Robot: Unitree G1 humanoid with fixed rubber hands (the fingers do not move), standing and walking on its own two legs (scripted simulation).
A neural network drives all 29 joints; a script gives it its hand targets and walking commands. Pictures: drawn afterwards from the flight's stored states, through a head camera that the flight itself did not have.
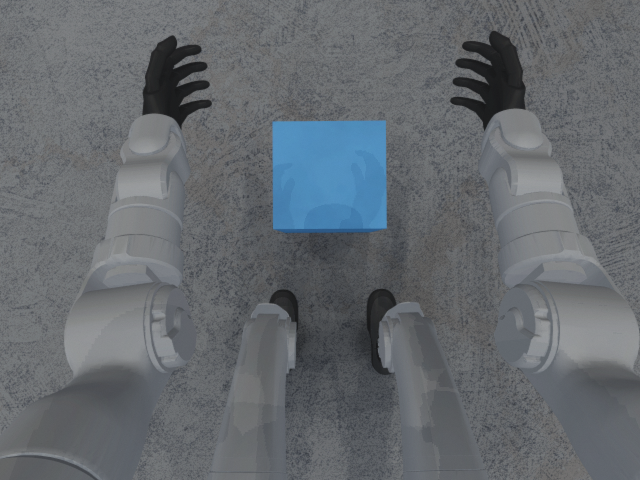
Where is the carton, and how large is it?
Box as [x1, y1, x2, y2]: [273, 121, 386, 232]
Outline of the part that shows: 273,121 274,229 284,232 364,232 386,228 385,121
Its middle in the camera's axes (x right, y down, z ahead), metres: +0.02 -0.12 +0.84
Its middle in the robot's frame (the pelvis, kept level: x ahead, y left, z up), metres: +0.47 +0.01 -0.51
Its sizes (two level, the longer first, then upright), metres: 0.210 0.200 0.250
